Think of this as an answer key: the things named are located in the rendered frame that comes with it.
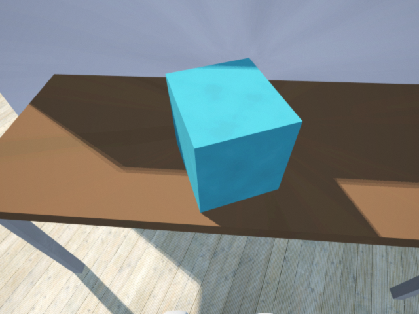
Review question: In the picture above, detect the table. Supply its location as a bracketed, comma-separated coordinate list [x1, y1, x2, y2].
[0, 74, 419, 300]

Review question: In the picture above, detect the carton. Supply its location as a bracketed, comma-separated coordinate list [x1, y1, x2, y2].
[166, 58, 302, 212]

